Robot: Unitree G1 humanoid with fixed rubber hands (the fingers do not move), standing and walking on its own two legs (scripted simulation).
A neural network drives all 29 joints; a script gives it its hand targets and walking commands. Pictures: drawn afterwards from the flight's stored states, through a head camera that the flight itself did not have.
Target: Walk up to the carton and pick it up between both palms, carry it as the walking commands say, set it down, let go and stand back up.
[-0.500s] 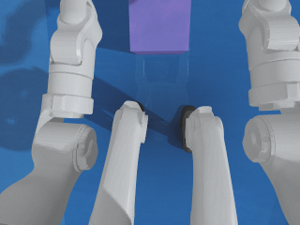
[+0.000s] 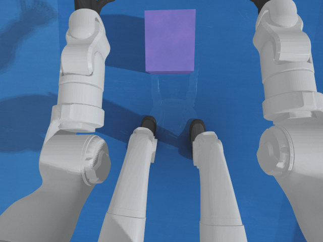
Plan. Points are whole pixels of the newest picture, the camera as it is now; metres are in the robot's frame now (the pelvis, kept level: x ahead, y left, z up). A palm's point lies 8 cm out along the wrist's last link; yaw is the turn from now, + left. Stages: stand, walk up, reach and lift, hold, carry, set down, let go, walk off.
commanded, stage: set down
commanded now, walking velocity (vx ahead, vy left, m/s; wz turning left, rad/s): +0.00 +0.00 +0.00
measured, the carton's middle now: (170, 46) +0.54 +0.05 -0.56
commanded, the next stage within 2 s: let go in 0.02 s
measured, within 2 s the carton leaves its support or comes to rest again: neither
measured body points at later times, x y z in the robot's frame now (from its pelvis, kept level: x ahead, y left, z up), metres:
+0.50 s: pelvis +0.04 +0.00 +0.06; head +0.32 -0.01 +0.41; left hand +0.39 +0.22 -0.06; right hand +0.41 -0.16 -0.08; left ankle +0.11 +0.13 -0.62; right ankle +0.11 -0.12 -0.62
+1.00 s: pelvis +0.12 +0.00 +0.12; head +0.18 -0.01 +0.56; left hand +0.30 +0.23 +0.04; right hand +0.31 -0.23 +0.03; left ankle +0.11 +0.13 -0.62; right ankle +0.11 -0.12 -0.62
